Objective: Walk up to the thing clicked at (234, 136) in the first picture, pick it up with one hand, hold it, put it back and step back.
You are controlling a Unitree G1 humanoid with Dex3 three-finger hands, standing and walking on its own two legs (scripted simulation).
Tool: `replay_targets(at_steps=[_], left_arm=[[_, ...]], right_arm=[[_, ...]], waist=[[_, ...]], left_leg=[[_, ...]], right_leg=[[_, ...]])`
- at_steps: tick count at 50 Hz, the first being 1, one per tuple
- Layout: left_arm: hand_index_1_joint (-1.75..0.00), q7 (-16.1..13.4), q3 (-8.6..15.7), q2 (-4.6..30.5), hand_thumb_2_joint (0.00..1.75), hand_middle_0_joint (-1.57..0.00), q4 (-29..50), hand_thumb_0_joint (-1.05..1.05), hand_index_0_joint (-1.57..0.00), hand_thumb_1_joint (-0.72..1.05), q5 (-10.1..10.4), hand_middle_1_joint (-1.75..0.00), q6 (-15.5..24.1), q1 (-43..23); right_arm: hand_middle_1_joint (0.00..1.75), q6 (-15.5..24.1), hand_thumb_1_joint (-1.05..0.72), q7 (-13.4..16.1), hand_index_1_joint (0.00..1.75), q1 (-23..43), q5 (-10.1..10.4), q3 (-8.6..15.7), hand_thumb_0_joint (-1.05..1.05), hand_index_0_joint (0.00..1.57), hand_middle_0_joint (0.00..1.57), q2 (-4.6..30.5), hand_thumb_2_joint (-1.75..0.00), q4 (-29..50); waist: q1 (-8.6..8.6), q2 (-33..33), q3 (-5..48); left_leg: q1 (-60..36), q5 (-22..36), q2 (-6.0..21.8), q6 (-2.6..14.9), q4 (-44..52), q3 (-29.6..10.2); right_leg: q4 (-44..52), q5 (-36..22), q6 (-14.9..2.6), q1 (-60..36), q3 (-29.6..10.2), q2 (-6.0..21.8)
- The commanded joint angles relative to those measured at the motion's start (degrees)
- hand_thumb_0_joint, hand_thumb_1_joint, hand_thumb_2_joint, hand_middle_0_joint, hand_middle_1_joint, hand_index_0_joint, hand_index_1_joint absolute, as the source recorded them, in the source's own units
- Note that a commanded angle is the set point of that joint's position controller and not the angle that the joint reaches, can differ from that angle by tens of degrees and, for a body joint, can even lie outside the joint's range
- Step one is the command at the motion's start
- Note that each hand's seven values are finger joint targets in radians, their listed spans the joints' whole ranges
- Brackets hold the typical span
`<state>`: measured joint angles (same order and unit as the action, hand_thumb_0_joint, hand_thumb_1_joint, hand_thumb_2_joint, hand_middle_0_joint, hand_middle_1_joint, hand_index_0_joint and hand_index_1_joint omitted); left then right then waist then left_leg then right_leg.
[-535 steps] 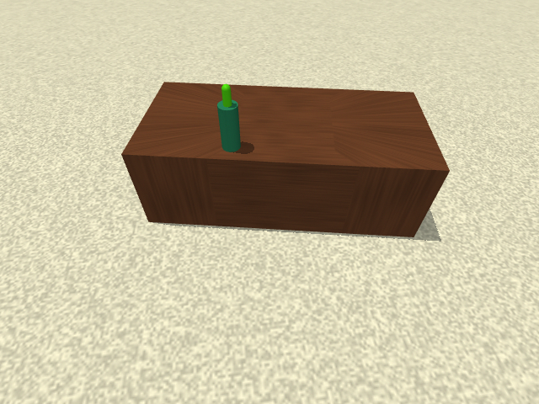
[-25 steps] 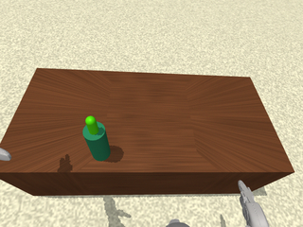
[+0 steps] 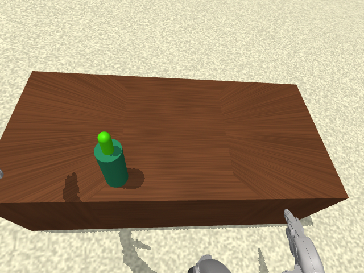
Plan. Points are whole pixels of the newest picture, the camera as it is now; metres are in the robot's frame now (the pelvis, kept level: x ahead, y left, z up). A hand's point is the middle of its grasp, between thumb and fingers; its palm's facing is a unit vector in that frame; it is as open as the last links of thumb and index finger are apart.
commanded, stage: approach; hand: left
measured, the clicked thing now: (111, 159) +0.48 +0.15 -0.16
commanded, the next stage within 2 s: close in in 0.38 s
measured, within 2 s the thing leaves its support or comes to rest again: neither
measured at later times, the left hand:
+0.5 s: hand (79, 173) +0.44 +0.24 -0.16, palm faces +0.06 -1.00 +0.04, open 17.7 cm
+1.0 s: hand (104, 171) +0.45 +0.18 -0.20, palm faces +0.09 -1.00 +0.01, open 17.6 cm
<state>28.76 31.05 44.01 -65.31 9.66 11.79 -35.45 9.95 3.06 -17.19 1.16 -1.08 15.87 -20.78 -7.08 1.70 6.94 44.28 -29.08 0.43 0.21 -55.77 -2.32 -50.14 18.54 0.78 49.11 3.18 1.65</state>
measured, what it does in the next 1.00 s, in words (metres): lowers itself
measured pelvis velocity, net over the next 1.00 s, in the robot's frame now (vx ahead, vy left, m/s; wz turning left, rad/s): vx -0.06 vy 0.00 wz -0.02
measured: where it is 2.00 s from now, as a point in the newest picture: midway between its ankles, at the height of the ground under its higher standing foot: outside the picture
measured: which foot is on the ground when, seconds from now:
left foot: down 0.00-1.00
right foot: down 0.00-1.00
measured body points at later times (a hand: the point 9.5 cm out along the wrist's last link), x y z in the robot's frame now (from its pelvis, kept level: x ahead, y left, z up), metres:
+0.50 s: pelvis -0.05 +0.00 -0.11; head +0.15 +0.08 +0.28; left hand +0.43 +0.29 -0.16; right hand +0.12 -0.27 -0.08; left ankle -0.03 +0.11 -0.68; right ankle +0.05 -0.14 -0.68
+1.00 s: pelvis -0.06 +0.00 -0.15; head +0.14 +0.07 +0.25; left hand +0.44 +0.23 -0.20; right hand +0.11 -0.27 -0.07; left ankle -0.03 +0.11 -0.68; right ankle +0.05 -0.14 -0.68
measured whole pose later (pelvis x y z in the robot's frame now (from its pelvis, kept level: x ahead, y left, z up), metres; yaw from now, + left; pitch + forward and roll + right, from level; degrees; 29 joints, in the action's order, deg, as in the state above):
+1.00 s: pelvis -0.06 +0.00 -0.15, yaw -1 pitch +33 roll -4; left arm 5.5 26.8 31.9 -67.8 1.3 36.5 -43.8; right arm 6.4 -3.7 -25.1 -3.5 6.4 18.2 15.3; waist -20.9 2.9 8.9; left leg 88.3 -38.5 -0.5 -0.1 -94.0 -4.1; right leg -85.2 25.2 0.4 92.7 3.9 2.8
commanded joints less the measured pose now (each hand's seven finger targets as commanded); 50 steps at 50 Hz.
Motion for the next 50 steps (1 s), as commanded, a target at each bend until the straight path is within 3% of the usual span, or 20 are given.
replay_targets(at_steps=[1,2,3,4,6,8,11,15,19,20,24,25,26,29,34,39,44,48,49,50], left_arm=[[-0.03,0.73,1.81,11.69,0.0,-0.06,9.28,0.0,-0.06,-0.61,3.81,-0.02,8.39,-18.36],[-0.03,0.93,2.41,10.77,0.01,-0.06,5.36,0.0,-0.06,-0.61,4.34,-0.03,9.47,-15.81],[-0.03,1.25,2.78,10.8,0.0,-0.06,10.96,0.0,-0.06,-0.61,5.31,-0.03,11.44,-19.82],[-0.04,1.32,2.59,9.57,0.0,-0.06,8.18,0.0,-0.06,-0.61,5.54,-0.04,12.4,-18.4],[-0.05,1.02,3.19,9.47,0.01,-0.06,9.62,0.0,-0.06,-0.61,6.02,-0.04,15.01,-19.28],[-0.05,0.02,3.66,9.4,0.03,-0.06,6.86,0.0,-0.06,-0.61,5.47,-0.05,16.96,-16.88],[-0.07,-2.21,6.33,12.52,0.03,-0.07,3.88,0.0,-0.06,-0.61,4.0,-0.06,20.69,-14.79],[-0.07,-4.75,8.68,14.98,0.04,-0.07,9.35,0.0,-0.06,-0.61,1.69,-0.05,26.25,-18.85],[-0.07,-6.35,4.67,10.87,0.04,-0.07,10.74,0.0,-0.06,-0.61,-0.49,-0.06,28.63,-23.77],[-0.07,-6.38,1.69,7.04,0.04,-0.07,10.78,0.0,-0.06,-0.61,-0.82,-0.05,28.6,-25.22],[-0.08,-8.32,0.93,7.65,0.03,-0.08,6.93,0.0,-0.07,-0.61,-2.54,-0.06,28.33,-23.2],[-0.06,-9.13,2.24,9.45,0.0,-0.07,6.73,0.0,-0.07,-0.61,-2.93,-0.06,28.69,-23.05],[-0.06,-9.88,1.59,8.04,0.0,-0.07,6.35,0.0,-0.08,-0.61,-3.07,-0.07,28.93,-23.65],[-0.06,-12.74,3.3,7.37,0.0,-0.07,7.41,0.0,-0.08,-0.61,-2.76,-0.07,30.19,-24.43],[-0.07,-17.15,-0.16,4.15,0.01,-0.07,10.21,0.0,-0.09,-0.61,-5.54,-0.08,30.18,-26.48],[-0.06,-19.61,-0.83,4.08,0.0,-0.08,9.95,0.0,-0.1,-0.61,-7.1,-0.08,28.46,-25.69],[-0.06,-22.29,-3.23,-1.31,0.01,-0.08,7.79,0.0,-0.1,-0.61,-7.11,-0.08,27.48,-26.64],[-0.06,-24.09,-3.92,-1.7,0.0,-0.09,7.22,0.0,-0.11,-0.61,-8.62,-0.08,28.37,-26.38],[-0.07,-24.49,-5.3,-4.18,0.01,-0.09,6.09,0.0,-0.11,-0.61,-8.74,-0.08,28.46,-26.43],[-0.07,-25.36,-4.25,-2.76,0.01,-0.09,7.27,0.0,-0.11,-0.61,-8.75,-0.08,28.9,-26.47]], right_arm=[[0.05,3.98,0.57,0.02,0.05,0.76,-0.19,4.74,0.0,0.05,0.05,9.87,-0.04,12.96],[0.05,3.83,0.57,-0.11,0.05,-0.5,-0.38,5.15,0.0,0.05,0.05,9.85,-0.04,12.4],[0.05,4.02,0.57,-0.27,0.05,-1.63,-0.51,5.17,0.0,0.05,0.05,9.81,-0.04,12.95],[0.05,4.37,0.57,-0.34,0.05,-1.89,-0.66,5.66,0.0,0.05,0.05,10.12,-0.04,14.68],[0.05,4.72,0.56,-0.71,0.05,-2.49,-1.1,5.6,0.0,0.05,0.05,10.49,-0.04,17.6],[0.05,4.44,0.56,-1.07,0.05,-5.03,-1.68,6.53,0.0,0.05,0.05,10.88,-0.04,16.96],[0.05,4.43,0.55,-2.11,0.05,-5.41,-2.56,8.63,0.0,0.05,0.05,12.57,-0.05,19.69],[0.05,4.64,0.53,-3.49,0.05,-5.63,-4.07,8.57,0.0,0.05,0.05,11.69,-0.05,24.95],[0.05,4.69,0.51,-3.76,0.05,-4.44,-5.03,9.19,0.0,0.05,0.05,11.65,-0.06,28.17],[0.05,4.88,0.51,-3.8,0.05,-4.39,-5.16,8.45,0.0,0.05,0.05,11.14,-0.06,29.51],[0.05,4.14,0.52,-3.63,0.05,-6.76,-5.56,11.53,0.0,0.05,0.05,13.91,-0.06,31.02],[0.05,4.14,0.53,-3.61,0.05,-6.78,-5.48,12.21,0.0,0.05,0.05,14.71,-0.05,32.59],[0.05,3.99,0.53,-3.72,0.05,-7.63,-5.5,13.11,0.0,0.05,0.05,15.05,-0.05,33.5],[0.05,3.39,0.54,-4.26,0.05,-9.34,-5.35,14.11,0.0,0.05,0.05,14.45,-0.05,35.26],[0.05,2.34,0.54,-4.76,0.05,-10.66,-4.81,14.69,0.0,0.05,0.05,13.32,-0.05,41.62],[0.05,0.71,0.53,-4.91,0.05,-11.49,-4.05,15.68,0.0,0.05,0.05,13.79,-0.04,45.86],[0.05,-0.34,0.53,-5.23,0.05,-10.77,-3.89,14.75,0.0,0.05,0.05,12.21,-0.05,44.1],[0.05,-0.9,0.53,-5.44,0.05,-10.73,-4.21,15.1,0.0,0.05,0.05,12.49,-0.05,45.86],[0.05,-1.04,0.53,-5.6,0.05,-11.42,-4.34,14.91,0.0,0.05,0.05,12.19,-0.05,45.48],[0.05,-1.15,0.53,-5.61,0.05,-11.61,-4.44,15.95,0.0,0.05,0.05,12.74,-0.05,45.7]], waist=[[-1.19,-8.23,19.85],[-2.22,-7.07,19.59],[-1.95,-8.78,23.48],[-3.4,-7.91,23.83],[-3.83,-7.26,26.08],[-4.28,-8.97,24.24],[-4.8,-10.27,24.3],[-4.52,-16.96,30.96],[-6.19,-22.8,38.52],[-7.02,-23.17,38.91],[-8.67,-24.56,39.01],[-8.61,-23.0,38.76],[-9.83,-22.81,38.36],[-10.81,-20.0,37.15],[-12.03,-17.47,37.55],[-11.89,-18.59,37.78],[-11.57,-18.38,30.93],[-11.99,-16.73,32.06],[-12.62,-16.79,31.47],[-12.54,-16.96,32.77]], left_leg=[[-4.53,21.58,0.39,-0.88,4.01,-0.72],[-3.36,22.27,0.48,-0.94,2.77,-0.93],[-4.67,23.61,0.42,-1.08,1.33,-0.82],[-4.35,24.39,0.38,-0.97,0.02,-0.59],[-2.49,26.53,0.36,-1.14,-2.34,-1.05],[0.33,26.17,0.07,-1.21,-4.8,-1.03],[4.82,25.24,-0.22,-1.28,-8.78,-1.55],[6.77,24.16,-0.49,-1.75,-13.6,-1.76],[9.07,22.62,-0.62,-2.23,-16.93,-1.58],[7.94,21.81,-0.26,-2.46,-17.42,-2.31],[11.66,21.05,-0.17,-2.68,-20.24,-2.54],[13.5,19.03,-0.3,-2.3,-20.94,-2.63],[15.03,18.35,-0.4,-2.05,-21.89,-2.54],[22.68,11.04,-1.34,-0.81,-23.67,-1.68],[26.56,2.38,-1.83,-0.23,-23.5,-1.08],[26.1,4.25,-1.95,-0.49,-23.26,-1.2],[27.41,1.38,-1.95,-0.6,-22.41,-1.65],[27.64,2.89,-2.05,-0.45,-23.23,-1.33],[26.95,3.87,-1.87,-0.73,-22.9,-1.72],[27.49,4.26,-1.98,-0.58,-23.6,-1.21]], right_leg=[[0.02,-10.5,-2.81,-8.72,-0.49,-1.55],[-1.06,-10.82,-2.82,-7.17,-0.25,-1.63],[-2.07,-11.97,-2.89,-6.59,-0.34,-1.62],[-2.96,-12.99,-2.78,-6.33,-0.39,-1.68],[-5.28,-14.91,-2.89,-5.18,-0.37,-1.68],[-7.24,-14.31,-3.01,-1.69,-0.48,-1.53],[-11.12,-13.39,-3.15,2.34,-0.45,-1.55],[-16.53,-11.7,-3.49,6.58,-0.59,-1.47],[-21.76,-11.3,-4.12,8.93,-0.82,-1.44],[-22.5,-9.33,-4.21,12.46,-0.34,-1.8],[-25.68,-8.37,-4.4,16.87,0.16,-2.03],[-26.36,-7.46,-4.21,16.99,0.14,-2.02],[-27.19,-7.83,-4.09,17.28,0.0,-2.0],[-27.86,-4.65,-3.32,15.16,-1.39,-1.49],[-26.67,1.6,-2.44,13.57,-2.88,-1.17],[-27.89,-0.17,-2.74,14.38,-1.87,-1.17],[-28.03,2.99,-2.94,20.28,-0.6,-1.5],[-28.2,1.3,-2.84,19.38,-0.53,-1.59],[-28.59,0.74,-3.03,20.37,0.11,-1.79],[-28.66,-0.05,-2.89,18.8,-0.36,-1.68]])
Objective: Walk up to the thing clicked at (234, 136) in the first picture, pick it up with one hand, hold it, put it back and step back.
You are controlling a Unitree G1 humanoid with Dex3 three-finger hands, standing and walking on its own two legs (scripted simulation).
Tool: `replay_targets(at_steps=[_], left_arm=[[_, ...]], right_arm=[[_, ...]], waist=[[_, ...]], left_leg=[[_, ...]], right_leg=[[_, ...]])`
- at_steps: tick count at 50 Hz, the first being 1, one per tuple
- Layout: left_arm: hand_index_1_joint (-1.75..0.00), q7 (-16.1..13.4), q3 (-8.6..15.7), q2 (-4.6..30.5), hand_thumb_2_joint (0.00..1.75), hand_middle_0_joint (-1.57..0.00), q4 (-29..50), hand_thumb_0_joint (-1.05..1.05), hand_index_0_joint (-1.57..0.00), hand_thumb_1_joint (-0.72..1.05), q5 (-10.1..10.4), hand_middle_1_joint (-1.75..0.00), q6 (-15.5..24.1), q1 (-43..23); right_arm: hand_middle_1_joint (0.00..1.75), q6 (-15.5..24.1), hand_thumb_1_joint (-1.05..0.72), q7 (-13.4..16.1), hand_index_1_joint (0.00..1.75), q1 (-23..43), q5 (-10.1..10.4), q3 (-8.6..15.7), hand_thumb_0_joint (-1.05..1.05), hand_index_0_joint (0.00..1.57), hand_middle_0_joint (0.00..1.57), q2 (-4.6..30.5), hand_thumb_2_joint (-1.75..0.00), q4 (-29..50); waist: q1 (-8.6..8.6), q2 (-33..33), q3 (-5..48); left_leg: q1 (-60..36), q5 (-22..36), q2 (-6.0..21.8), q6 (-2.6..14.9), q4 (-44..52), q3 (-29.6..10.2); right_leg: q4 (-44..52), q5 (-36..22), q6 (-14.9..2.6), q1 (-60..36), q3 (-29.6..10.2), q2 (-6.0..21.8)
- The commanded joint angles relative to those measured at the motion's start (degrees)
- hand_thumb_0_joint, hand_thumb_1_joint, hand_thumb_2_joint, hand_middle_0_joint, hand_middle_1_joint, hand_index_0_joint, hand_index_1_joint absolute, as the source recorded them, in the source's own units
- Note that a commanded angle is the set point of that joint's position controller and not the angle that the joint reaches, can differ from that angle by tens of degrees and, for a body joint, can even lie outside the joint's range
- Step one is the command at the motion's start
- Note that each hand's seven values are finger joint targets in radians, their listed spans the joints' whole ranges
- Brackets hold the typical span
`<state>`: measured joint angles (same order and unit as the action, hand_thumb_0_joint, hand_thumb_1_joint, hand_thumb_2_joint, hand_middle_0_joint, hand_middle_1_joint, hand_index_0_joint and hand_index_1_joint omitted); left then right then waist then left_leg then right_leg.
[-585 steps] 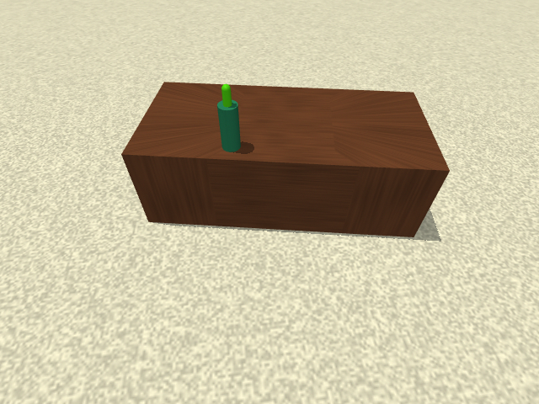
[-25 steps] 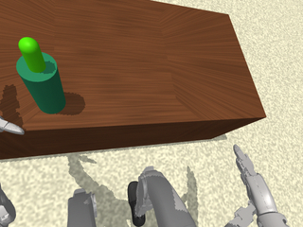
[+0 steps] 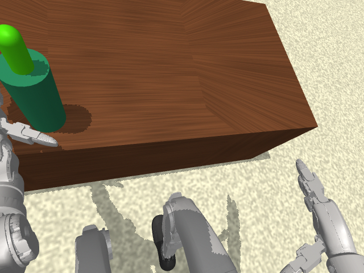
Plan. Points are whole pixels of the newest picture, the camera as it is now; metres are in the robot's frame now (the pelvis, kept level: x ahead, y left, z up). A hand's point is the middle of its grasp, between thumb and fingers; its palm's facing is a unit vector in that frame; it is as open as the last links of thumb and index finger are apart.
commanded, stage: close in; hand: left
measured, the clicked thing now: (32, 85) +0.53 +0.16 -0.02
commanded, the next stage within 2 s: close in 0.06 s
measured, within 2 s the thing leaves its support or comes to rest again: leaves its support in 1.40 s
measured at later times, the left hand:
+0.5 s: hand (26, 95) +0.53 +0.18 -0.05, palm faces +0.16 -0.99 -0.03, open 16.5 cm
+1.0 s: hand (34, 95) +0.53 +0.17 -0.05, palm faces +0.12 -0.99 -0.02, open 11.3 cm
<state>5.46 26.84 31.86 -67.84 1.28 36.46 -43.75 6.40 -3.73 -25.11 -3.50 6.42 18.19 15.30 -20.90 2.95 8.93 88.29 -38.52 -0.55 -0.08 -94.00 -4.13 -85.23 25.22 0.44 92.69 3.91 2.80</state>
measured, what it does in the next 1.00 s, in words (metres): stands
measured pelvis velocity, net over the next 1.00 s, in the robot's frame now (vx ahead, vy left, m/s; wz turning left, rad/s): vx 0.00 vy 0.00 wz -0.01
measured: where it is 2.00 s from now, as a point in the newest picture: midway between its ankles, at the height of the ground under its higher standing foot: outside the picture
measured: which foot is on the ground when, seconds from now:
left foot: down 0.00-1.00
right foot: down 0.00-1.00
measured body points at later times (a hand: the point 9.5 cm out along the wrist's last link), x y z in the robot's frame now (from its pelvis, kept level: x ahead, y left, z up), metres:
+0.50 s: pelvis +0.01 +0.00 +0.00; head +0.22 +0.07 +0.39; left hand +0.52 +0.23 -0.04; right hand +0.18 -0.26 +0.09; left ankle +0.03 +0.11 -0.54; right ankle +0.11 -0.13 -0.54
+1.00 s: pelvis +0.00 +0.00 +0.01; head +0.21 +0.08 +0.40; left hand +0.52 +0.22 -0.04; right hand +0.18 -0.26 +0.10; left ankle +0.03 +0.11 -0.54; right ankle +0.11 -0.13 -0.54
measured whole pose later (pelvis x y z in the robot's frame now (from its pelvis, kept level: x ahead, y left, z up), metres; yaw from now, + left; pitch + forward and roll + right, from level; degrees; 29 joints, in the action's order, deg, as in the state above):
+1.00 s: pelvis +0.00 +0.00 +0.01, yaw -1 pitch +33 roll -5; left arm -1.7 25.0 32.1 -69.0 -1.9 37.1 -45.6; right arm 2.6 -5.5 -25.4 -3.4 5.4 18.2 22.8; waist -23.1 2.7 8.0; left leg 87.0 -38.8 -0.3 0.4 -93.2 -4.0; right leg -83.9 25.1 1.0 91.3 3.8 2.4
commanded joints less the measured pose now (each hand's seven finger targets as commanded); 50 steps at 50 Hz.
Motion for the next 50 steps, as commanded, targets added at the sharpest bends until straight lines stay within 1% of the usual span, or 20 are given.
replay_targets(at_steps=[1,5,7,10,13,14,16,18,19,22,25,26,34,35,37,39,40,45,47,50], left_arm=[[-0.07,-2.37,-0.72,8.15,0.02,-0.08,10.76,0.0,-0.1,-0.61,-0.23,-0.08,4.66,-19.08],[-0.06,-4.33,-0.93,7.52,0.01,-0.09,12.87,0.0,-0.11,-0.61,-0.8,-0.08,5.18,-18.62],[-0.07,-4.94,-0.87,7.87,0.02,-0.09,13.66,0.0,-0.11,-0.61,-1.11,-0.08,5.42,-18.83],[-0.12,-5.32,-2.77,4.55,0.0,-0.21,12.82,0.0,-0.21,-0.61,-1.82,-0.13,5.0,-17.34],[-0.2,-6.42,-0.78,8.63,0.06,-0.32,13.55,0.0,-0.33,-0.61,-2.68,-0.21,5.06,-17.43],[-0.2,-6.73,-1.32,7.64,0.06,-0.32,14.03,0.0,-0.33,-0.61,-2.5,-0.21,5.15,-18.2],[-0.19,-7.94,1.41,11.84,0.04,-0.32,15.2,0.0,-0.33,-0.61,-2.6,-0.2,5.36,-18.8],[-0.23,-7.68,0.53,9.37,0.07,-0.34,13.24,0.0,-0.36,-0.61,-2.08,-0.23,5.26,-19.26],[-0.24,-7.51,1.11,10.4,0.09,-0.36,14.21,0.0,-0.37,-0.61,-1.94,-0.25,5.36,-19.35],[-0.3,-6.16,-1.4,8.32,0.13,-0.42,11.52,0.0,-0.43,-0.61,-2.66,-0.3,4.86,-19.82],[-0.32,-5.18,-0.54,9.0,0.14,-0.46,6.9,0.0,-0.47,-0.61,-2.4,-0.33,4.53,-17.69],[-0.34,-4.76,-1.63,7.68,0.16,-0.47,4.87,0.0,-0.48,-0.61,-2.36,-0.35,4.38,-17.84],[-0.51,-5.29,0.95,12.49,0.32,-0.62,16.51,0.0,-0.64,-0.53,-1.7,-0.52,5.57,-23.09],[-0.55,-5.08,-0.64,9.9,0.36,-0.66,15.37,0.0,-0.67,-0.52,-1.37,-0.56,5.26,-23.25],[-0.64,-5.69,-0.22,10.75,0.45,-0.74,16.06,0.0,-0.74,-0.45,-1.8,-0.64,4.79,-21.96],[-0.67,-6.01,-2.92,7.34,0.48,-0.78,14.51,0.0,-0.79,-0.42,-2.45,-0.67,4.09,-21.58],[-0.7,-6.32,-2.41,9.07,0.5,-0.81,16.81,0.0,-0.81,-0.41,-2.84,-0.7,4.26,-22.61],[-0.8,-7.82,-1.95,8.59,0.58,-0.91,8.25,0.0,-0.92,-0.34,-3.12,-0.8,3.52,-19.91],[-0.84,-8.02,-1.33,10.21,0.62,-0.95,8.55,0.0,-0.97,-0.3,-2.98,-0.85,4.15,-21.92],[-0.95,-7.26,-0.84,11.67,0.71,-1.06,9.37,0.0,-1.07,-0.21,-2.55,-0.95,5.17,-24.07]], right_arm=[[0.05,2.42,0.53,0.99,0.05,-3.29,0.28,7.75,0.0,0.05,0.05,10.35,-0.05,11.43],[0.05,1.74,0.52,0.68,0.05,-5.49,0.08,9.71,0.0,0.05,0.05,11.12,-0.05,13.45],[0.05,1.26,0.52,0.53,0.05,-7.11,0.06,9.76,0.0,0.05,0.05,10.8,-0.05,11.58],[0.05,0.71,0.52,0.12,0.05,-7.18,-0.03,9.17,0.0,0.05,0.05,9.74,-0.05,9.61],[0.05,0.24,0.52,-0.44,0.05,-5.87,0.08,7.36,0.0,0.05,0.05,9.04,-0.05,12.44],[0.05,0.49,0.52,-0.46,0.05,-3.51,0.23,7.46,0.0,0.05,0.05,9.62,-0.05,16.11],[0.05,-0.53,0.52,-0.32,0.05,-5.46,0.0,7.91,0.0,0.05,0.05,10.01,-0.05,13.15],[0.05,-0.82,0.52,-0.3,0.05,-5.04,0.04,8.56,0.0,0.05,0.05,9.91,-0.05,13.03],[0.05,-0.81,0.52,-0.19,0.05,-4.82,0.12,8.16,0.0,0.05,0.05,10.09,-0.05,13.13],[0.05,-0.73,0.51,-0.22,0.05,-3.33,0.17,7.38,0.0,0.05,0.05,9.75,-0.05,17.05],[0.05,-0.64,0.51,-0.08,0.05,-5.57,0.38,7.86,0.0,0.05,0.05,10.28,-0.05,16.15],[0.05,-0.62,0.51,-0.24,0.05,-5.36,0.32,7.27,0.0,0.05,0.05,10.0,-0.05,16.61],[0.05,-0.73,0.51,-0.76,0.05,-8.92,0.51,9.01,0.0,0.05,0.05,10.99,-0.05,18.04],[0.05,-0.69,0.51,-0.91,0.05,-8.08,0.65,8.16,0.0,0.05,0.05,10.15,-0.05,17.98],[0.05,-0.8,0.5,-0.64,0.05,-6.92,0.71,9.34,0.0,0.05,0.05,10.76,-0.05,16.31],[0.05,-0.76,0.5,-0.7,0.05,-6.14,0.5,7.91,0.0,0.05,0.05,9.82,-0.05,16.82],[0.05,-0.83,0.5,-0.68,0.05,-6.45,0.53,8.06,0.0,0.05,0.05,9.69,-0.05,16.16],[0.05,-0.88,0.51,-0.3,0.05,-3.52,0.5,7.1,0.0,0.05,0.05,9.77,-0.05,16.49],[0.05,-0.76,0.51,-0.23,0.05,-2.95,0.51,6.35,0.0,0.05,0.05,9.67,-0.05,16.45],[0.05,-0.26,0.51,0.04,0.05,-2.97,0.7,7.75,0.0,0.05,0.05,11.24,-0.05,20.76]], waist=[[0.94,-17.69,32.33],[0.26,-18.47,36.97],[0.28,-19.47,36.47],[0.4,-20.44,33.28],[1.75,-19.9,33.59],[1.12,-19.44,34.35],[1.9,-21.11,34.44],[0.51,-20.1,33.36],[1.06,-19.64,33.91],[-0.34,-17.57,34.12],[-1.03,-16.16,31.95],[-1.7,-16.14,31.04],[-0.56,-24.75,39.54],[-0.79,-23.79,38.71],[0.27,-25.08,36.66],[-0.49,-24.57,33.77],[-0.33,-26.13,33.57],[-1.26,-18.33,27.03],[-1.07,-17.63,26.78],[-2.55,-17.16,32.67]], left_leg=[[-18.32,14.74,-0.93,-0.44,14.93,0.01],[-19.95,18.53,-1.04,-0.26,13.44,0.8],[-20.37,20.52,-1.02,-0.42,13.1,0.87],[-21.36,21.75,-0.97,-0.79,13.6,0.6],[-19.92,20.6,-0.96,-0.67,13.54,0.85],[-20.79,21.45,-0.87,-0.86,13.89,0.26],[-20.4,21.51,-0.79,-0.92,13.82,0.58],[-18.74,20.95,-0.79,-0.63,13.39,0.74],[-18.75,20.34,-0.8,-0.63,13.87,0.6],[-17.3,18.57,-0.65,-0.32,13.57,0.85],[-14.74,17.43,-0.72,-0.11,13.18,1.02],[-13.72,16.93,-0.9,-0.02,12.94,1.14],[-26.49,24.68,-0.56,-1.33,13.52,0.27],[-25.09,24.15,-0.78,-1.14,13.37,0.41],[-25.65,22.66,-0.69,-1.36,14.34,0.47],[-25.2,20.1,-0.46,-1.39,15.23,0.12],[-25.63,20.27,-0.37,-1.55,15.33,0.23],[-15.99,14.81,-0.59,-0.32,14.96,0.69],[-14.98,12.54,-0.7,-0.15,15.34,0.54],[-17.64,14.66,-0.54,-0.09,14.79,0.29]], right_leg=[[6.27,-7.42,-2.66,-24.48,-0.62,-2.91],[6.03,-11.67,-2.44,-28.61,-1.42,-2.77],[5.62,-13.49,-2.48,-28.62,-1.61,-2.69],[5.7,-13.59,-2.75,-25.58,-1.0,-2.82],[5.34,-12.47,-2.82,-26.15,-1.2,-2.87],[5.43,-13.14,-2.86,-26.56,-0.97,-3.0],[5.06,-12.89,-2.79,-27.2,-1.32,-2.89],[5.51,-13.2,-2.65,-27.81,-1.65,-2.92],[5.61,-12.88,-2.57,-28.15,-1.65,-2.89],[6.55,-12.04,-2.3,-29.26,-2.51,-2.7],[6.62,-11.94,-2.08,-28.92,-2.62,-2.55],[6.73,-11.77,-2.05,-28.91,-2.71,-2.53],[5.54,-14.94,-2.86,-27.64,-0.96,-3.03],[5.71,-15.23,-2.78,-28.42,-1.2,-2.97],[5.85,-13.41,-2.9,-26.58,-1.14,-2.98],[6.66,-10.99,-2.93,-24.46,-0.75,-3.11],[6.7,-10.81,-3.05,-24.16,-0.88,-3.09],[8.11,-8.35,-2.26,-25.89,-1.34,-3.08],[8.3,-6.17,-2.08,-25.75,-1.59,-2.91],[7.74,-8.68,-1.93,-28.0,-1.6,-2.96]])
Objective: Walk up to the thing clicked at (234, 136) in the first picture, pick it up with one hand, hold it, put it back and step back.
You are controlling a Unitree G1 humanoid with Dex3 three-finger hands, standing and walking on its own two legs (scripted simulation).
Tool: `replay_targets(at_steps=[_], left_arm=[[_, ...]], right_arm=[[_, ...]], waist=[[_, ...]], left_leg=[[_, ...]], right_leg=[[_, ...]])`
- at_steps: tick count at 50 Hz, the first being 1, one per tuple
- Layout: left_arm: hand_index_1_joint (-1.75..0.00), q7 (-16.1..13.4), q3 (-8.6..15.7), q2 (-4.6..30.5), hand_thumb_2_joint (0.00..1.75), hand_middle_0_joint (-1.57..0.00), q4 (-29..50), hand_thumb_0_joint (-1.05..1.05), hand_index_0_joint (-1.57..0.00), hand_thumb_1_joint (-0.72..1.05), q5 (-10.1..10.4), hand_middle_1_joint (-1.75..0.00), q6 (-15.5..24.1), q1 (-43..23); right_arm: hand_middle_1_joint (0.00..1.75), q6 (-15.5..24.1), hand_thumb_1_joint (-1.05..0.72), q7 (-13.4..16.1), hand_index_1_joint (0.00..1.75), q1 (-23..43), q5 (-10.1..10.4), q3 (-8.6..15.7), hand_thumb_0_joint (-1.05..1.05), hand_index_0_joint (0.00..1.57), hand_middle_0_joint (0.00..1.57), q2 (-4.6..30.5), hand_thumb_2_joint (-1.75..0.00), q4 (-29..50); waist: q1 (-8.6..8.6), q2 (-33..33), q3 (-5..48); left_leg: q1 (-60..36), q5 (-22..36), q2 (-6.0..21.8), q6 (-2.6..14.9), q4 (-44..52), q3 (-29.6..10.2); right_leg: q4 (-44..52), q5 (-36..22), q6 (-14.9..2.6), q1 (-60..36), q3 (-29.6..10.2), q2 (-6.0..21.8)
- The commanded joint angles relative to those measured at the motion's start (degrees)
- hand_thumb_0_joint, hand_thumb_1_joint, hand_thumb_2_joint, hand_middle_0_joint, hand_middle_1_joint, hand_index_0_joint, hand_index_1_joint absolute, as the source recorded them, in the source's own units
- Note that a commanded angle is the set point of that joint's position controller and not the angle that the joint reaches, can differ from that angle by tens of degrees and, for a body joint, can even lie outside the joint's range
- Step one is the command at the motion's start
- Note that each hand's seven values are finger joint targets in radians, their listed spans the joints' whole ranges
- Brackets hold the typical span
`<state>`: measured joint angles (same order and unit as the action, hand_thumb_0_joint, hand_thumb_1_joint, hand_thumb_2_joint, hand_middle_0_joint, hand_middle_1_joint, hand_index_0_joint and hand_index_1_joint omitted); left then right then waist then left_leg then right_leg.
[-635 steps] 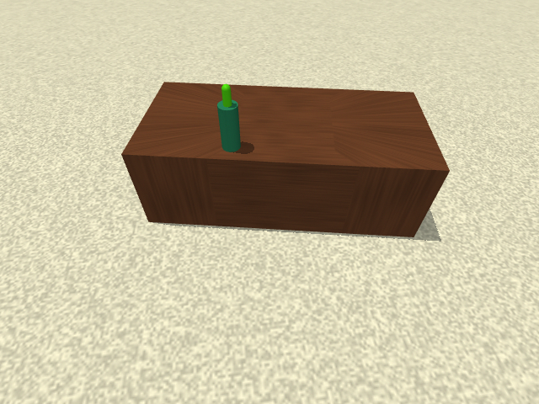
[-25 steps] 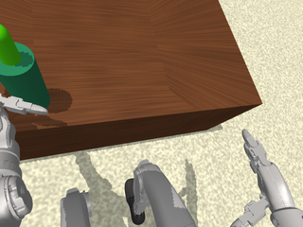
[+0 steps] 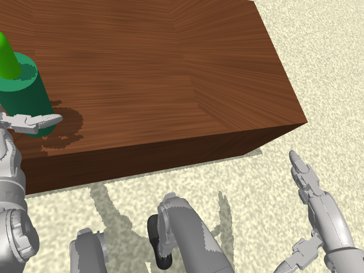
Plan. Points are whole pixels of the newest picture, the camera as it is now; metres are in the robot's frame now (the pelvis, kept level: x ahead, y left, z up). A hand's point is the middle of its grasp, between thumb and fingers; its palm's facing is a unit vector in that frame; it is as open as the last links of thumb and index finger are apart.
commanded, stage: settle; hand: left
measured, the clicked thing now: (20, 90) +0.53 +0.16 -0.02
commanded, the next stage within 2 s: lift in 1.00 s
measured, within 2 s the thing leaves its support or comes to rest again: leaves its support in 0.40 s
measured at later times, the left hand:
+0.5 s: hand (19, 96) +0.53 +0.17 -0.04, palm faces +0.12 -0.99 -0.04, open 10.5 cm
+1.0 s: hand (16, 77) +0.54 +0.16 +0.00, palm faces +0.13 -0.99 -0.04, open 10.6 cm
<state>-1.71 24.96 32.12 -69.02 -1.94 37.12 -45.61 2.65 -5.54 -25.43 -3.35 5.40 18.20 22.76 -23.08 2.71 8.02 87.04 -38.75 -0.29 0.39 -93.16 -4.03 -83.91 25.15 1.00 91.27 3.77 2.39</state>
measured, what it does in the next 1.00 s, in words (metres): stands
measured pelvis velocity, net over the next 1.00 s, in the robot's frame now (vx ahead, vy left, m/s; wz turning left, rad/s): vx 0.02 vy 0.00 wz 0.01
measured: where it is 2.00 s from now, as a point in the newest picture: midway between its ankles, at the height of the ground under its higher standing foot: outside the picture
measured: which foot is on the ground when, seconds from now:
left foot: down 0.00-1.00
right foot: down 0.00-1.00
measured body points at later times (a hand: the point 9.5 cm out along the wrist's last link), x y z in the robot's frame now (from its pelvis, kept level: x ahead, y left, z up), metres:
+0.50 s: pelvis +0.01 +0.00 +0.02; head +0.21 +0.08 +0.42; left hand +0.51 +0.22 -0.03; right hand +0.19 -0.26 +0.10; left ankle +0.03 +0.11 -0.54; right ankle +0.11 -0.14 -0.54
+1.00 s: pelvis +0.02 +0.00 +0.04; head +0.21 +0.05 +0.45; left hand +0.53 +0.22 +0.01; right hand +0.19 -0.27 +0.08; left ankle +0.03 +0.11 -0.54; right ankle +0.11 -0.14 -0.54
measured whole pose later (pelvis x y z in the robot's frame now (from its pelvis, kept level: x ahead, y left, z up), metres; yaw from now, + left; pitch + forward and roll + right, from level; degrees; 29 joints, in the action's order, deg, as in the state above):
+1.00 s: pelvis +0.02 +0.00 +0.04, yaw +1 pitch +30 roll -3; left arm -1.2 23.1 27.7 -64.9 -0.1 30.5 -44.5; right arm -0.1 -3.9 -22.6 -4.1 2.1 16.2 12.1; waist -19.0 1.8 7.6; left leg 76.2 -37.6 -0.1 0.2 -83.4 -2.4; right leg -76.5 25.2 0.9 81.6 2.3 2.0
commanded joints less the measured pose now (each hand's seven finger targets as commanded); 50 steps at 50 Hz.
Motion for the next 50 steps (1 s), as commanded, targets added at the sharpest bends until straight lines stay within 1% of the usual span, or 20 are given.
replay_targets(at_steps=[1,2,5,6,7,8,13,16,18,21,23,26,28,31,33,36,41,43,45,50], left_arm=[[-1.03,0.46,1.04,11.34,0.79,-1.1,9.82,0.0,-1.09,-0.13,0.8,-1.03,4.57,-22.19],[-1.11,0.93,0.5,10.28,0.87,-1.13,7.08,0.0,-1.12,-0.05,1.0,-1.11,4.25,-20.56],[-1.27,0.98,2.39,14.26,1.11,-1.21,11.19,0.0,-1.21,0.06,0.61,-1.25,3.68,-22.16],[-1.29,1.05,1.7,12.95,1.17,-1.22,11.59,0.0,-1.21,0.12,0.83,-1.26,3.21,-22.83],[-1.31,1.12,0.93,10.96,1.19,-1.23,12.63,0.0,-1.23,0.14,1.22,-1.29,2.88,-23.42],[-1.32,0.72,2.07,13.55,1.22,-1.24,16.47,0.0,-1.23,0.19,1.09,-1.29,2.85,-25.18],[-1.34,0.71,0.77,11.42,1.27,-1.25,22.17,0.0,-1.24,0.3,1.89,-1.31,1.82,-27.07],[-1.42,0.39,0.77,13.7,1.28,-1.33,26.56,0.0,-1.31,0.13,1.63,-1.38,1.52,-30.47],[-1.45,0.26,-0.16,12.05,1.29,-1.34,29.04,0.0,-1.33,0.07,2.45,-1.41,1.63,-31.5],[-1.45,-0.1,-1.45,9.38,1.29,-1.33,25.59,0.0,-1.32,0.05,3.54,-1.41,1.03,-29.52],[-1.45,-0.95,0.96,14.24,1.3,-1.33,30.39,0.0,-1.32,0.07,3.26,-1.42,1.58,-31.82],[-1.49,-0.31,-2.45,6.92,1.34,-1.35,24.57,0.0,-1.34,0.07,4.35,-1.46,0.92,-25.8],[-1.49,-0.47,-0.04,11.3,1.35,-1.35,29.5,0.0,-1.34,0.07,4.84,-1.46,1.87,-29.64],[-1.5,0.56,-2.29,6.14,1.35,-1.35,24.85,0.0,-1.35,0.04,5.07,-1.47,1.01,-27.71],[-1.48,0.21,-0.62,9.74,1.36,-1.34,27.13,0.0,-1.33,0.06,4.44,-1.45,1.59,-30.22],[-1.48,0.68,-1.88,7.11,1.35,-1.33,23.47,0.0,-1.33,0.01,4.28,-1.45,1.39,-30.06],[-1.5,0.56,-0.5,9.74,1.37,-1.34,25.14,0.0,-1.34,0.01,3.48,-1.47,1.92,-31.38],[-1.51,0.64,-0.9,8.28,1.38,-1.35,22.31,0.0,-1.35,-0.01,3.41,-1.48,1.57,-29.43],[-1.53,0.64,0.55,10.9,1.37,-1.38,24.65,0.0,-1.38,-0.03,3.53,-1.5,1.81,-30.36],[-1.57,0.47,-0.27,9.0,1.44,-1.38,24.35,0.0,-1.38,0.01,4.1,-1.54,1.74,-30.32]], right_arm=[[0.05,3.49,0.52,1.83,0.05,-4.28,0.66,8.39,0.0,0.05,0.05,10.64,-0.05,12.47],[0.05,3.45,0.52,1.85,0.05,-4.38,0.87,8.76,0.0,0.05,0.05,11.33,-0.05,13.48],[0.05,2.96,0.52,2.02,0.05,-6.21,0.97,11.15,0.0,0.05,0.05,12.7,-0.06,13.01],[0.05,2.85,0.52,1.98,0.05,-6.49,1.07,11.24,0.0,0.05,0.05,12.56,-0.06,13.19],[0.05,2.57,0.52,1.8,0.05,-6.83,1.06,10.8,0.0,0.05,0.05,11.9,-0.06,12.74],[0.05,2.33,0.52,1.68,0.05,-7.93,1.24,10.61,0.0,0.05,0.05,11.15,-0.06,11.53],[0.05,2.42,0.52,1.48,0.05,-5.84,0.91,8.53,0.0,0.05,0.05,9.18,-0.06,7.96],[0.05,2.46,0.51,1.94,0.05,-3.34,0.57,7.45,0.0,0.05,0.05,8.94,-0.06,7.42],[0.05,2.7,0.5,2.53,0.05,-1.46,0.26,7.66,0.0,0.05,0.05,9.13,-0.07,5.78],[0.05,2.63,0.5,3.14,0.05,0.44,-0.01,6.41,0.0,0.05,0.05,9.14,-0.06,2.72],[0.05,2.38,0.51,3.44,0.05,0.18,-0.09,6.3,0.0,0.05,0.05,9.51,-0.06,3.01],[0.05,1.74,0.52,3.61,0.05,-1.8,0.04,5.89,0.0,0.05,0.05,9.05,-0.06,2.63],[0.05,1.61,0.53,3.91,0.05,-2.37,0.27,6.14,0.0,0.05,0.05,9.56,-0.06,3.34],[0.05,0.92,0.52,3.66,0.05,-4.03,0.34,5.03,0.0,0.05,0.05,7.92,-0.06,0.21],[0.05,0.88,0.53,3.49,0.05,-3.77,0.02,4.92,0.0,0.05,0.05,8.17,-0.06,0.04],[0.05,0.74,0.53,2.91,0.05,-3.34,-0.21,3.01,0.0,0.05,0.05,6.79,-0.06,0.07],[0.05,0.59,0.53,2.79,0.05,-2.44,-0.95,4.12,0.0,0.05,0.05,7.65,-0.06,-1.89],[0.05,0.62,0.53,2.62,0.05,-0.55,-0.74,3.41,0.0,0.05,0.05,7.41,-0.06,-0.44],[0.05,0.52,0.53,2.86,0.05,-0.56,-0.6,4.36,0.0,0.05,0.05,8.27,-0.06,0.67],[0.05,0.49,0.53,3.41,0.05,-0.67,-0.29,3.88,0.0,0.05,0.05,7.42,-0.06,0.03]], waist=[[-0.68,-16.92,33.81],[-0.91,-16.43,34.1],[-0.21,-19.02,38.22],[-0.21,-19.72,38.05],[-0.3,-21.17,37.24],[0.76,-23.4,37.73],[2.56,-28.42,37.3],[4.38,-29.9,39.99],[4.16,-30.09,41.55],[3.79,-26.94,37.8],[4.85,-26.76,41.8],[2.76,-22.28,40.83],[3.36,-22.46,44.36],[2.77,-20.49,39.67],[3.59,-22.9,40.36],[3.93,-22.98,39.44],[5.24,-25.19,41.74],[6.15,-23.29,42.33],[6.23,-22.14,44.79],[5.78,-19.87,43.19]], left_leg=[[-16.37,15.87,-0.83,-0.59,13.74,0.18],[-16.46,17.3,-0.87,-0.62,13.72,0.2],[-19.43,18.81,-1.14,-0.73,14.02,0.57],[-21.04,18.85,-1.09,-1.0,14.52,0.41],[-22.32,19.42,-0.91,-1.41,15.09,0.15],[-23.82,19.68,-0.97,-1.57,15.46,0.42],[-28.83,20.13,-0.73,-2.18,17.34,0.35],[-32.47,23.21,-0.35,-2.5,17.83,0.21],[-33.57,25.38,-0.25,-2.38,17.43,0.5],[-31.93,25.67,0.0,-2.16,18.48,-0.04],[-33.53,27.19,-0.17,-2.05,18.53,0.25],[-33.44,30.64,0.11,-1.8,18.3,0.09],[-34.38,32.61,-0.15,-1.75,18.24,0.34],[-33.17,32.74,-0.15,-1.62,18.93,0.26],[-36.06,35.21,0.08,-2.02,18.84,0.08],[-37.34,37.8,0.15,-2.43,18.95,-0.29],[-37.16,36.93,-0.1,-2.21,19.17,0.46],[-36.32,37.2,-0.19,-2.28,19.91,0.11],[-35.03,35.24,-0.44,-1.8,19.95,0.77],[-32.13,29.1,-0.82,-1.21,21.2,1.16]], right_leg=[[6.12,-9.72,-2.46,-27.11,-1.55,-2.51],[5.89,-11.2,-2.57,-27.36,-1.26,-2.58],[6.29,-12.93,-2.61,-29.71,-1.54,-2.42],[6.5,-12.6,-2.76,-28.84,-1.39,-2.47],[6.45,-12.3,-3.01,-27.47,-0.95,-2.57],[6.54,-11.88,-3.09,-27.59,-1.03,-2.57],[7.6,-10.41,-3.35,-26.01,-1.07,-2.56],[7.65,-11.44,-3.61,-27.16,-1.24,-2.79],[7.75,-13.22,-3.64,-28.24,-1.56,-2.85],[9.08,-14.0,-3.54,-28.75,-1.52,-3.07],[9.03,-15.75,-3.43,-31.65,-1.98,-2.92],[9.36,-19.65,-3.26,-33.39,-1.71,-3.18],[9.13,-22.61,-3.19,-36.78,-2.14,-2.9],[9.81,-22.63,-3.22,-34.97,-1.9,-2.84],[10.01,-22.28,-3.34,-32.99,-1.83,-2.73],[10.1,-23.02,-3.47,-32.22,-1.46,-2.76],[10.55,-23.14,-3.48,-34.48,-1.97,-2.47],[10.43,-23.67,-3.67,-36.0,-1.78,-2.48],[10.86,-24.3,-3.39,-39.87,-2.31,-2.29],[12.24,-21.07,-3.11,-41.32,-2.81,-2.29]])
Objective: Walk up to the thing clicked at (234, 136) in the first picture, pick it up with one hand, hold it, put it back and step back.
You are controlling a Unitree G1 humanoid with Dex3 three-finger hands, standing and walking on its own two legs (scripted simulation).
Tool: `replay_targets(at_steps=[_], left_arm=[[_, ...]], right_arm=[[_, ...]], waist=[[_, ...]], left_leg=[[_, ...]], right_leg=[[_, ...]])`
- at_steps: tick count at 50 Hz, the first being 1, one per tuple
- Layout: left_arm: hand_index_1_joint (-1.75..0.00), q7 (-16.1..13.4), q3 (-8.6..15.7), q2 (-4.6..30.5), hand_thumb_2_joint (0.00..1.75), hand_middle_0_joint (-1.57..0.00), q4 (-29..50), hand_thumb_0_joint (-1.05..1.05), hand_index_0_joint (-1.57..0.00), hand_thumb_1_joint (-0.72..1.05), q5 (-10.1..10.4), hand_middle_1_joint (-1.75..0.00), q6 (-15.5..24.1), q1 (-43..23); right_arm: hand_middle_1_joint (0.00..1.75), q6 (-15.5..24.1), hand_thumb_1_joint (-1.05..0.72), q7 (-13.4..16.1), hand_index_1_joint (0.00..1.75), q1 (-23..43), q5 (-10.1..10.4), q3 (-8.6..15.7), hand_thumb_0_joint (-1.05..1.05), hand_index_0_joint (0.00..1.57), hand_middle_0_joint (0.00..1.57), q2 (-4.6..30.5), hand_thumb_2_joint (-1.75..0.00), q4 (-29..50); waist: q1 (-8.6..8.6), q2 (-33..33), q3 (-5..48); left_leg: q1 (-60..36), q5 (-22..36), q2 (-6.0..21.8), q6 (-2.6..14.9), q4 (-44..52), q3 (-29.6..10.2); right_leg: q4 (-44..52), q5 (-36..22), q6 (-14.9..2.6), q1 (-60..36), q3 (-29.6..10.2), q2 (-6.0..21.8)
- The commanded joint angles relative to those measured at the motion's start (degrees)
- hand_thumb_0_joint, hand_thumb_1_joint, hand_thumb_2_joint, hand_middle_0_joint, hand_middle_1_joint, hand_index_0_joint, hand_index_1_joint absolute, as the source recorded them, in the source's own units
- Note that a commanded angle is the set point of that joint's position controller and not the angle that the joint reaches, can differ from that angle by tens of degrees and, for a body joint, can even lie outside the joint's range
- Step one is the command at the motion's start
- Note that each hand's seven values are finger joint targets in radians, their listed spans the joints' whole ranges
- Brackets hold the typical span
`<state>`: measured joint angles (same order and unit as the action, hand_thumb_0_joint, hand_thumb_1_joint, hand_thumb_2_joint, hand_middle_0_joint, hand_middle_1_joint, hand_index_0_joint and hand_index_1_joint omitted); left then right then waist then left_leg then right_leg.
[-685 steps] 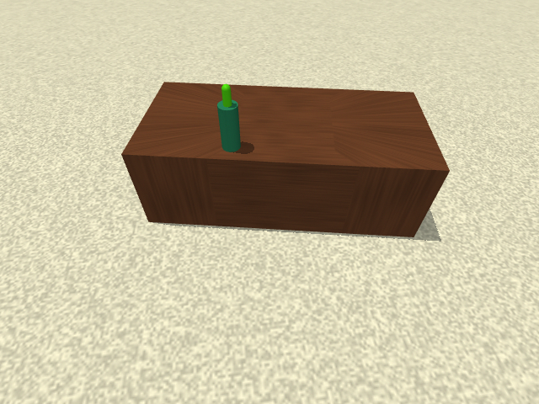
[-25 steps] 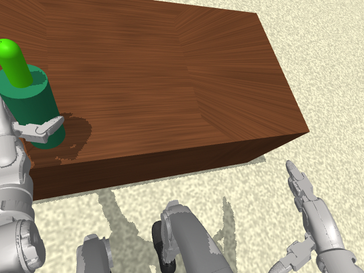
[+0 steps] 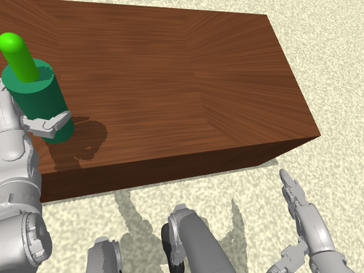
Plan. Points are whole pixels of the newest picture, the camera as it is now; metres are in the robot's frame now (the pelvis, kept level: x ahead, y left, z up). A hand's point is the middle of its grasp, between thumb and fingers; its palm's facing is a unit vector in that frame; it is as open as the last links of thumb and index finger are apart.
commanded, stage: lift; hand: left
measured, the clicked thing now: (39, 95) +0.52 +0.16 -0.01
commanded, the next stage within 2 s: hold in 1.50 s
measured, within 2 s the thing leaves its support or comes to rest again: neither
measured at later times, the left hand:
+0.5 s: hand (37, 115) +0.47 +0.16 +0.01, palm faces +0.09 -0.99 -0.05, open 10.6 cm
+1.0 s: hand (14, 139) +0.39 +0.17 +0.08, palm faces +0.11 -0.99 -0.04, open 10.6 cm
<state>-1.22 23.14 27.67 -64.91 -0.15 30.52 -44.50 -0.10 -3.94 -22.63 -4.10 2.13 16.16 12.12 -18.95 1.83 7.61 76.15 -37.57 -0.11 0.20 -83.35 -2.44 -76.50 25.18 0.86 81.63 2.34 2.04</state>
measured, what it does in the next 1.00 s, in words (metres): rises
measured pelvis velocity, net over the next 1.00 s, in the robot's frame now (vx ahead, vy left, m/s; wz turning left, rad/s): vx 0.02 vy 0.00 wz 0.01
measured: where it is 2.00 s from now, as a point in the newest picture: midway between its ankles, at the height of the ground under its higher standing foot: outside the picture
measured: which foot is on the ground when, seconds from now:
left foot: down 0.00-1.00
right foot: down 0.00-1.00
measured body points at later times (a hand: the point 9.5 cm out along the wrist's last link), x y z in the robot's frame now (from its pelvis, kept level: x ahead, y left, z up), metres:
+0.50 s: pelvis +0.00 +0.00 +0.03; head +0.15 +0.04 +0.45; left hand +0.46 +0.21 +0.01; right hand +0.17 -0.27 +0.07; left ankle +0.00 +0.11 -0.58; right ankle +0.09 -0.14 -0.58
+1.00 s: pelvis +0.02 +0.00 +0.08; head +0.11 +0.03 +0.52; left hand +0.38 +0.22 +0.09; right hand +0.19 -0.25 +0.09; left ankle +0.00 +0.11 -0.58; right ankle +0.09 -0.14 -0.58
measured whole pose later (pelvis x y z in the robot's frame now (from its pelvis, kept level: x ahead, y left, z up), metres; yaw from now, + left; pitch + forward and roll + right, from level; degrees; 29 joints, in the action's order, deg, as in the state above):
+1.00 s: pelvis +0.02 +0.00 +0.08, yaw +1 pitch +16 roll -1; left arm -1.0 9.8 13.2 -32.3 6.3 20.6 -14.7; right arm -0.7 0.8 -27.4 -0.7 3.7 14.4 6.5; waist -6.3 1.9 6.4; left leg 47.6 -32.2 -0.8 0.6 -63.5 -0.9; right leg -59.7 22.1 1.3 53.9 1.1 2.5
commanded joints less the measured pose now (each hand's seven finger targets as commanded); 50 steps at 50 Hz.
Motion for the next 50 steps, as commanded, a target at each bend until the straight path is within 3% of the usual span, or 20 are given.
replay_targets(at_steps=[1,5,9,11,13,15,18,20,21,22,27,30,31,32,36,41,45,47,49,50], left_arm=[[-1.57,0.09,1.31,12.75,1.43,-1.39,19.43,0.0,-1.39,0.03,2.55,-1.54,8.24,-30.75],[-1.59,0.23,1.19,13.29,1.44,-1.41,20.73,0.0,-1.41,0.04,2.6,-1.56,8.53,-30.93],[-1.52,0.04,1.13,13.73,1.36,-1.33,23.99,0.0,-1.35,0.1,2.55,-1.51,8.57,-30.74],[-1.49,0.0,0.08,11.38,1.33,-1.31,21.22,0.0,-1.33,0.1,2.63,-1.48,7.79,-26.72],[-1.49,0.02,1.17,14.3,1.34,-1.31,27.9,0.0,-1.33,0.11,2.72,-1.48,8.0,-29.11],[-1.5,0.57,-1.07,9.52,1.35,-1.33,26.67,0.0,-1.34,0.13,3.74,-1.5,7.35,-25.82],[-1.51,0.83,-0.93,9.35,1.35,-1.34,28.84,0.0,-1.36,0.1,4.05,-1.51,6.54,-23.57],[-1.51,0.88,-1.26,9.14,1.36,-1.33,29.52,0.0,-1.34,0.09,4.17,-1.5,6.14,-22.04],[-1.5,0.89,-2.41,6.69,1.35,-1.32,29.02,0.0,-1.34,0.11,4.33,-1.49,5.7,-20.23],[-1.5,0.8,-2.72,7.14,1.35,-1.33,33.47,0.0,-1.34,0.13,4.48,-1.49,5.86,-22.44],[-1.51,0.32,-3.14,4.36,1.38,-1.33,35.41,0.0,-1.35,0.17,5.58,-1.51,4.63,-15.56],[-1.52,0.16,-4.57,2.83,1.38,-1.34,40.29,0.0,-1.35,0.14,6.36,-1.51,3.91,-13.51],[-1.53,0.3,-4.67,1.7,1.39,-1.35,37.9,0.0,-1.37,0.12,6.39,-1.52,3.16,-9.69],[-1.53,0.56,-6.4,-0.22,1.39,-1.34,41.8,0.0,-1.36,0.13,6.83,-1.52,3.21,-10.81],[-1.51,0.77,-8.03,-2.38,1.39,-1.32,43.66,0.0,-1.34,0.14,7.11,-1.5,0.99,-4.51],[-1.49,0.14,-8.59,-3.02,1.38,-1.29,49.79,0.0,-1.3,0.12,7.98,-1.48,-0.38,-2.27],[-1.47,0.27,-10.24,-5.43,1.36,-1.26,54.6,0.0,-1.28,0.08,8.7,-1.45,-1.37,1.02],[-1.46,0.33,-11.17,-6.59,1.34,-1.26,52.28,0.0,-1.27,0.06,8.53,-1.44,-2.37,4.35],[-1.44,0.29,-11.23,-6.02,1.33,-1.25,56.16,0.0,-1.26,0.06,8.49,-1.43,-2.39,3.22],[-1.46,0.12,-11.0,-5.6,1.34,-1.25,56.76,0.0,-1.26,0.06,8.57,-1.44,-2.66,4.28]], right_arm=[[0.05,3.26,0.53,1.9,0.05,-3.73,0.51,7.15,0.0,0.05,0.05,9.37,-0.06,9.65],[0.05,3.12,0.54,1.95,0.05,-5.9,0.67,5.88,0.0,0.05,0.05,8.07,-0.06,9.08],[0.05,3.5,0.52,2.28,0.05,-4.55,0.5,8.22,0.0,0.05,0.05,9.74,-0.06,10.46],[0.05,3.42,0.52,2.43,0.05,-3.37,0.68,8.95,0.0,0.05,0.05,10.51,-0.06,11.6],[0.05,3.45,0.52,2.55,0.05,-4.04,0.85,8.92,0.0,0.05,0.05,10.0,-0.06,12.02],[0.05,3.45,0.52,2.6,0.05,-4.5,1.19,8.53,0.0,0.05,0.05,9.39,-0.06,11.4],[0.05,3.52,0.52,2.84,0.05,-3.92,1.35,8.42,0.0,0.05,0.05,9.21,-0.06,12.03],[0.05,3.33,0.52,2.94,0.05,-5.04,1.21,8.64,0.0,0.05,0.05,9.01,-0.06,7.55],[0.05,3.42,0.53,2.86,0.05,-4.49,1.18,8.11,0.0,0.05,0.05,8.62,-0.06,8.9],[0.05,3.65,0.53,3.0,0.05,-4.04,1.42,8.04,0.0,0.05,0.05,8.31,-0.06,10.01],[0.05,3.32,0.55,3.7,0.05,-4.64,1.63,9.08,0.0,0.05,0.05,8.61,-0.05,8.63],[0.05,3.37,0.54,3.89,0.05,-4.92,2.11,7.77,0.0,0.05,0.05,7.46,-0.05,8.09],[0.05,3.24,0.54,4.16,0.05,-5.63,2.18,8.76,0.0,0.05,0.05,7.88,-0.06,7.33],[0.05,3.24,0.55,4.16,0.05,-5.85,2.29,7.44,0.0,0.05,0.05,6.95,-0.05,7.64],[0.05,2.99,0.55,4.64,0.05,-5.51,2.77,7.81,0.0,0.05,0.05,7.38,-0.05,7.71],[0.05,2.56,0.56,5.26,0.05,-7.32,3.27,7.82,0.0,0.05,0.05,6.54,-0.05,4.18],[0.05,2.62,0.56,5.67,0.05,-7.34,3.46,7.24,0.0,0.05,0.05,5.89,-0.05,4.73],[0.05,2.58,0.56,5.8,0.05,-7.09,3.5,7.02,0.0,0.05,0.05,6.05,-0.05,4.08],[0.05,2.82,0.56,5.85,0.05,-6.14,3.57,5.92,0.0,0.05,0.05,5.25,-0.05,4.58],[0.05,2.65,0.56,6.06,0.05,-7.17,3.67,6.73,0.0,0.05,0.05,5.83,-0.05,3.09]], waist=[[1.74,-18.69,42.77],[1.59,-17.63,41.28],[1.56,-18.23,41.78],[2.6,-17.57,40.71],[3.53,-18.87,43.35],[3.39,-19.08,40.97],[4.88,-17.76,41.72],[5.57,-19.91,39.09],[5.7,-18.62,38.56],[6.01,-18.18,39.75],[7.44,-14.17,35.04],[8.78,-13.1,34.01],[8.67,-11.35,33.42],[8.69,-11.43,33.3],[10.17,-9.1,30.45],[11.52,-9.47,25.69],[12.0,-7.64,25.84],[12.56,-7.14,23.74],[13.17,-7.89,23.92],[13.06,-8.03,23.54]], left_leg=[[-21.19,27.8,-0.99,-1.04,11.7,-0.37],[-19.76,26.65,-1.33,-0.68,11.91,0.26],[-21.35,24.93,-1.39,-0.55,12.24,0.64],[-22.33,25.25,-1.41,-0.86,13.49,0.39],[-23.68,25.28,-1.53,-0.84,13.65,0.8],[-25.03,26.39,-1.36,-1.25,15.02,0.36],[-26.52,26.74,-1.29,-1.15,16.27,0.5],[-29.09,28.56,-1.17,-1.62,17.19,0.12],[-30.51,29.45,-0.88,-1.81,17.74,-0.34],[-30.53,28.18,-1.11,-1.54,17.8,0.16],[-30.16,25.38,-1.26,-1.37,21.12,0.43],[-32.01,25.05,-1.35,-1.32,22.83,0.47],[-31.81,26.1,-1.26,-1.14,22.96,0.59],[-32.87,26.41,-1.24,-1.23,23.57,0.59],[-34.25,26.68,-1.18,-1.26,25.54,0.69],[-36.44,24.42,-1.23,-1.44,28.51,0.97],[-38.17,25.67,-1.27,-1.09,29.48,1.35],[-38.59,26.29,-1.16,-1.36,30.4,1.21],[-39.26,26.08,-1.25,-1.34,30.97,1.47],[-40.02,26.3,-1.12,-1.37,31.3,1.37]], right_leg=[[5.14,-20.99,-2.95,-31.55,-1.29,-1.93],[6.08,-21.54,-2.65,-33.62,-1.99,-1.69],[7.43,-20.07,-2.44,-34.39,-2.98,-1.42],[7.7,-19.75,-2.72,-34.17,-2.19,-1.61],[8.56,-20.12,-2.52,-36.85,-3.1,-1.33],[8.63,-20.11,-2.89,-35.61,-2.03,-1.6],[9.93,-20.61,-2.78,-37.69,-1.67,-1.68],[9.96,-19.95,-3.0,-34.81,-1.18,-1.8],[10.49,-19.59,-3.04,-33.91,-0.65,-2.02],[11.3,-19.53,-2.75,-35.88,-0.99,-1.89],[14.05,-17.87,-2.53,-39.15,-0.84,-1.92],[15.22,-17.5,-2.45,-40.82,-0.79,-1.89],[15.59,-18.78,-2.37,-41.84,-0.77,-1.92],[15.92,-18.96,-2.37,-41.68,-0.66,-1.99],[17.84,-18.91,-2.28,-43.09,-0.62,-1.88],[20.1,-16.45,-2.3,-43.5,-0.84,-1.62],[21.47,-17.97,-2.08,-46.17,-1.01,-1.41],[21.97,-17.93,-2.2,-45.72,-0.9,-1.43],[22.57,-17.96,-2.09,-46.66,-1.01,-1.3],[22.63,-17.89,-2.2,-46.48,-1.07,-1.27]])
